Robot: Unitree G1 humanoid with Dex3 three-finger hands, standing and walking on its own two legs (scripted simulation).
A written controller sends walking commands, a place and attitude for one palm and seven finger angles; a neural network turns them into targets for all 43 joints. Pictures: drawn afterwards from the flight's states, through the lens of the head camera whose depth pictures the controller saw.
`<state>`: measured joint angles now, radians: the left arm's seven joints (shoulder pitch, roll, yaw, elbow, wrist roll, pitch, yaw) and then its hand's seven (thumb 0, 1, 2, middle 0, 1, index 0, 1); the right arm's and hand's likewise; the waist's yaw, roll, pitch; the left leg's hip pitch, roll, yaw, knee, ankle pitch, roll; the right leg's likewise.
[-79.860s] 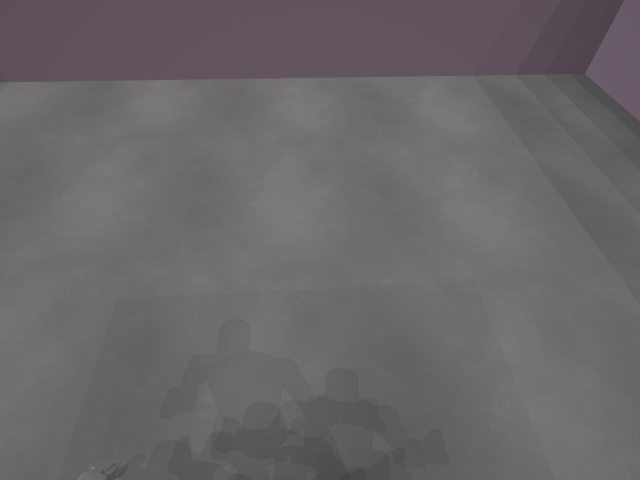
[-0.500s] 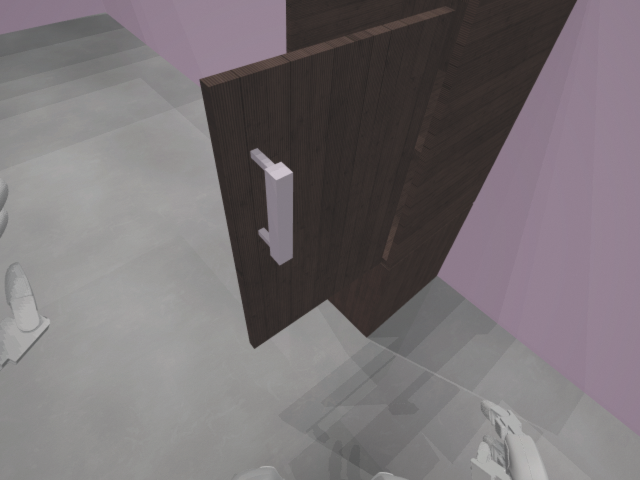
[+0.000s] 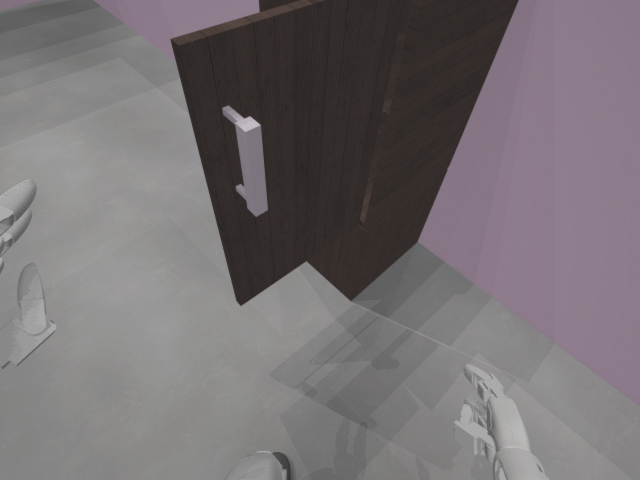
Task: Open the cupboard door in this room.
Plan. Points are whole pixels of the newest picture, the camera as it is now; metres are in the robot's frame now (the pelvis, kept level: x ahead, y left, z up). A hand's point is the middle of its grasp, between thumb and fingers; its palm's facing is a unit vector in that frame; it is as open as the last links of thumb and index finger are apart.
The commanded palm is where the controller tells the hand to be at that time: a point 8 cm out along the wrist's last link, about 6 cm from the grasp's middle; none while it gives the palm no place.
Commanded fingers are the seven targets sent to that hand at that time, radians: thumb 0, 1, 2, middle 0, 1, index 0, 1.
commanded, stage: stop stepping back and stand still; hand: left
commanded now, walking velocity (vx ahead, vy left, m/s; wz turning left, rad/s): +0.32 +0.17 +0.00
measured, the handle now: (244, 163) +0.50 +0.16 +0.09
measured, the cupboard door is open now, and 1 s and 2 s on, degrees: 87 87 87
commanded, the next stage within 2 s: let the arm hang, fingers relaxed in 0.80 s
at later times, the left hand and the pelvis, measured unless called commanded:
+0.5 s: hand out of the picture +0.11 +0.30 +0.16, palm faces +0.52 -0.77 -0.38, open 7.4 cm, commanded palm +0.04 +0.33 +0.18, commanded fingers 0.00 0.90 0.90 -0.20 -0.30 -0.20 -0.30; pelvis -0.07 +0.02 +0.00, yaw +4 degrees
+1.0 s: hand (25, 462) +0.12 +0.30 +0.03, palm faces +0.30 -0.84 -0.46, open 7.4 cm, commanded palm none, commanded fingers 0.00 0.90 0.90 -0.20 -0.30 -0.20 -0.30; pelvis -0.08 +0.02 +0.00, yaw +6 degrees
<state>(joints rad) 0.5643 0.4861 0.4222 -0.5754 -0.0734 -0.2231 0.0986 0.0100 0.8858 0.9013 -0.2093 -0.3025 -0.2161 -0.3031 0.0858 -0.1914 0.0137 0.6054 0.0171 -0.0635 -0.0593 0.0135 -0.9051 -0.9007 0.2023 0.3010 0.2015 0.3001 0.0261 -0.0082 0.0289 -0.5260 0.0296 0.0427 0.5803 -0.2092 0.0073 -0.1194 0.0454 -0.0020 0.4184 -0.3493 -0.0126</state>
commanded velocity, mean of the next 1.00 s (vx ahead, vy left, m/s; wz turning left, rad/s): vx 0.11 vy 0.00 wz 0.00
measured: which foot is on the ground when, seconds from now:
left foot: up 0.00-0.06, down 0.08-0.28, up 0.30-0.44, down 0.46-1.00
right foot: down 0.00-1.00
